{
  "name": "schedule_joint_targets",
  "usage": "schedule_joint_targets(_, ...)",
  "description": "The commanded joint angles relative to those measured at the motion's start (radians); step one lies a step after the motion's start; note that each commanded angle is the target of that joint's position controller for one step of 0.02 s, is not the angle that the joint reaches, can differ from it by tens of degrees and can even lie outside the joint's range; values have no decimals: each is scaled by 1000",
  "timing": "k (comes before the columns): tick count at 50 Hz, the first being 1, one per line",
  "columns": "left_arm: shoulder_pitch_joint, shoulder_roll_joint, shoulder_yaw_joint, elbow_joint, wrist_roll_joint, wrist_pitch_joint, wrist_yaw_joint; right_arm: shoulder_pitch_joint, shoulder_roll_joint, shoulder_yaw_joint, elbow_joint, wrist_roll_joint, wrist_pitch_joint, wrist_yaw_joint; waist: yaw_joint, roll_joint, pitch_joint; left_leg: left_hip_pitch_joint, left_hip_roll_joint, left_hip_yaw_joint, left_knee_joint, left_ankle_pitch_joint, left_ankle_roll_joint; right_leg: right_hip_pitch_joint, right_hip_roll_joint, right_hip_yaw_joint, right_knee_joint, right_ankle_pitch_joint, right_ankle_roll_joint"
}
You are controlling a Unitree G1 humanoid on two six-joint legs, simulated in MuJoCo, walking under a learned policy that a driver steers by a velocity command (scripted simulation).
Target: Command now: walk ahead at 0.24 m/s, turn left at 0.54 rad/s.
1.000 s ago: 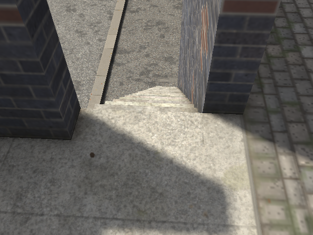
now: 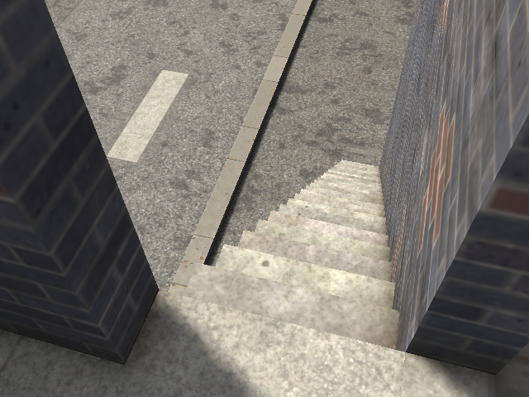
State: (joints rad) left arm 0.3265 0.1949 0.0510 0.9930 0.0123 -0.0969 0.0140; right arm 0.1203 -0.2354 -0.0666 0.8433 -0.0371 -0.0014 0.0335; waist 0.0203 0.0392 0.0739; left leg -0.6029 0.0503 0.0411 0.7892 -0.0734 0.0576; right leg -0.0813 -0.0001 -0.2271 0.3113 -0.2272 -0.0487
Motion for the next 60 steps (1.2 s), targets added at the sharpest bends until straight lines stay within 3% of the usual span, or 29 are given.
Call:
schedule_joint_targets(1,-58,139,23,-70,-4,-5,4,15,2,16,-61,-5,11,13,-33,-162,-58,184,-38,50,-118,53,-1,-76,-233,14,6,671,-70)
schedule_joint_targets(4,-77,158,30,-86,-7,23,17,27,-43,7,-78,-28,0,20,-48,-147,-95,227,-62,54,-169,-46,37,-23,-262,25,142,711,-53)
schedule_joint_targets(5,-78,173,36,-94,-7,43,22,89,-57,-2,-63,-18,-7,21,-67,-122,-125,266,-84,60,-208,-72,50,-1,-253,21,253,704,-47)
schedule_joint_targets(6,-74,180,41,-103,-4,64,20,165,-74,-12,-49,-28,-21,8,-101,-47,-177,382,-107,59,-283,12,79,-40,-221,-6,447,651,-22)
schedule_joint_targets(7,-23,193,47,-127,6,69,12,242,-172,-38,-53,-37,-35,-12,-128,93,-261,580,64,-152,-310,439,139,-221,-156,-32,759,310,38)
schedule_joint_targets(8,54,99,26,-168,2,87,-2,214,-273,-60,-92,0,-19,-19,-58,212,-382,786,344,-514,-274,923,362,-501,22,43,1113,-511,74)
schedule_joint_targets(9,45,111,23,-150,23,106,-1,257,-259,-64,-94,33,1,-31,-93,53,-439,717,352,-581,-366,607,392,-512,-1,239,1140,-458,85)
schedule_joint_targets(11,-74,104,22,-177,18,115,7,80,-130,-28,-129,31,24,-49,-46,-7,-162,435,240,-441,-469,213,304,-551,-48,249,1012,-277,96)
schedule_joint_targets(12,-90,118,26,-185,28,119,11,51,-105,-19,-136,31,28,-55,-23,10,-118,362,178,-386,-485,167,253,-518,-58,254,924,-222,101)
schedule_joint_targets(15,-76,107,22,-188,34,155,26,32,-123,-20,-128,18,12,-53,-6,-29,-164,310,110,-360,-504,111,210,-410,-37,243,812,-174,106)
schedule_joint_targets(19,-114,133,23,-217,21,179,40,55,-150,-33,-116,26,2,-48,-20,70,-151,323,79,-413,-562,-178,182,-421,-20,274,665,-139,110)
schedule_joint_targets(22,-115,142,20,-235,22,179,38,73,-153,-42,-103,29,-2,-51,-17,97,-145,340,82,-480,-593,-302,184,-410,-12,286,618,-155,99)
schedule_joint_targets(28,-42,125,-2,-214,10,152,28,69,-109,-23,-65,10,-3,-59,-31,89,-170,355,100,-412,-601,-223,161,-213,9,220,387,-192,47)
schedule_joint_targets(31,18,108,-16,-188,14,135,23,103,-94,-10,-21,26,8,-75,-13,32,-112,305,74,-358,-550,-269,86,-61,13,235,9,-58,-4)
schedule_joint_targets(32,-19,144,-16,-211,26,125,25,126,-84,-8,-17,31,6,-78,-40,-55,-88,271,31,-313,-467,-255,38,-63,-87,395,-89,-100,-25)
schedule_joint_targets(33,-113,216,-8,-255,27,114,24,115,-72,1,-36,40,15,-78,-74,-199,-86,242,-85,-183,-362,-246,-19,-135,-254,638,-150,-108,-76)
schedule_joint_targets(34,-164,201,-12,-255,15,106,13,44,-100,-5,-39,26,14,-77,-69,-198,-15,320,-103,-131,-338,-231,-28,-298,-280,652,-162,-24,-103)
schedule_joint_targets(36,-153,160,-18,-243,9,97,26,23,-72,6,-40,15,17,-63,-66,-191,-47,357,-102,-123,-290,-174,-29,-236,-196,579,-88,94,-83)
schedule_joint_targets(38,-95,211,2,-239,10,98,35,13,-94,4,-45,17,15,-60,-40,-208,-60,265,-114,-106,-236,-232,-32,-112,-174,571,-14,311,-94)
schedule_joint_targets(42,95,230,35,-204,9,112,21,-11,-93,2,-73,23,27,-66,19,-147,-102,52,-111,-116,25,-409,-72,119,-234,657,87,730,-165)
schedule_joint_targets(45,67,223,50,-232,-2,123,25,-57,-80,7,-110,17,25,-55,15,-148,-132,32,-95,-131,75,-436,-99,134,-213,664,104,736,-177)
schedule_joint_targets(47,31,246,67,-258,9,125,17,-78,-83,10,-131,23,23,-56,20,-150,-134,64,-112,-117,10,-411,-122,94,-161,641,107,652,-156)
schedule_joint_targets(51,-43,247,84,-306,9,141,1,-12,-91,12,-153,27,28,-55,-6,-198,-161,234,-138,-97,-179,-342,-105,-35,-117,687,111,482,-104)
schedule_joint_targets(53,-144,215,80,-348,2,144,-7,94,-115,2,-134,14,24,-60,-77,-180,-150,483,-106,-105,-457,-126,-85,-236,-41,667,138,221,-16)
schedule_joint_targets(55,-20,125,61,-368,-1,141,-1,40,-304,-33,-183,-4,14,-69,-14,200,-166,563,313,-537,-586,-129,69,-487,188,398,471,-370,63)
schedule_joint_targets(56,-21,224,80,-342,14,141,7,23,-244,-21,-204,-20,10,-64,-30,120,-172,487,342,-535,-552,35,139,-440,129,413,644,-387,68)
schedule_joint_targets(57,-27,230,87,-325,10,143,4,-19,-172,0,-218,-13,4,-61,1,58,-126,434,283,-424,-526,133,146,-421,108,411,738,-337,66)
schedule_joint_targets(58,-11,205,77,-312,1,153,-5,-65,-137,12,-220,-1,7,-61,25,94,-108,432,215,-328,-491,182,136,-428,100,391,794,-281,62)
schedule_joint_targets(60,-6,211,76,-307,1,171,-28,-57,-124,19,-237,-3,8,-68,18,115,-119,450,160,-204,-453,324,135,-432,111,347,887,-221,83)
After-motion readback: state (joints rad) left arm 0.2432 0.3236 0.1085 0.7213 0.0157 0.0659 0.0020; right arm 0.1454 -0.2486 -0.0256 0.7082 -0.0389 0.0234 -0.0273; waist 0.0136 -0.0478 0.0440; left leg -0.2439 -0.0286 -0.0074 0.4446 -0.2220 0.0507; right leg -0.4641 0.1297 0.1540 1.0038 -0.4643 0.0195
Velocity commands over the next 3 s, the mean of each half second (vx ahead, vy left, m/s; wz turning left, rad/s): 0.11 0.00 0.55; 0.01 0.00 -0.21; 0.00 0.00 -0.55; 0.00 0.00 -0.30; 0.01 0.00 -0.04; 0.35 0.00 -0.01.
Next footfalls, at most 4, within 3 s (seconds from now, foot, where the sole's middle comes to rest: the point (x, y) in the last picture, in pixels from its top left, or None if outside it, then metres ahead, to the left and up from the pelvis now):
0.14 left None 0.20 0.09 -0.78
0.64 right None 0.15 -0.11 -0.78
1.08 left None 0.13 0.10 -0.78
1.52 right None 0.05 -0.11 -0.78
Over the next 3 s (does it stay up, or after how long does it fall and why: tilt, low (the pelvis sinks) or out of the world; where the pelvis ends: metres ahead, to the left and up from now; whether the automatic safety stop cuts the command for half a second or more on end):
stays up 0.19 -0.08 -0.01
